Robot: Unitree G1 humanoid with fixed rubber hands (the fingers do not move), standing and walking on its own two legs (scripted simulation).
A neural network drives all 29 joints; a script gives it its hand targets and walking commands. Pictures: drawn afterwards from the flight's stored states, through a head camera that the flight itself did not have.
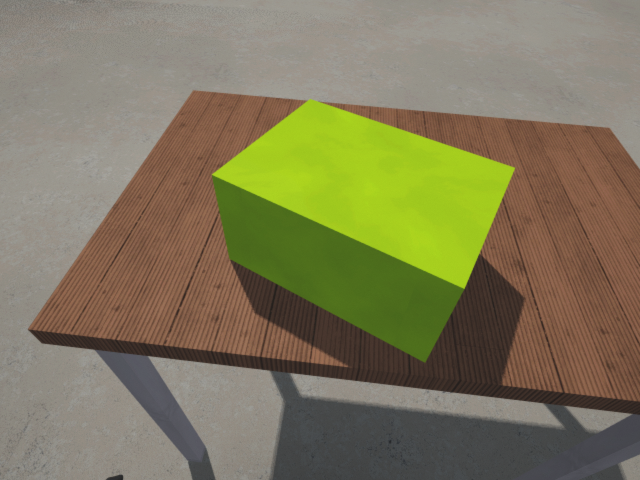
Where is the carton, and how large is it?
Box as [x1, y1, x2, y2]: [212, 99, 514, 362]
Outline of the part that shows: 309,99 212,174 229,258 424,362 465,286 514,168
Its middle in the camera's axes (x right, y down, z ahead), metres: +0.06 -0.03 +0.55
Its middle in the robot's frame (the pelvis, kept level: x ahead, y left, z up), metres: +0.46 -0.03 +0.09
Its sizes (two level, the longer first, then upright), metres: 0.317 0.228 0.162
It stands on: a table, 0.78 m high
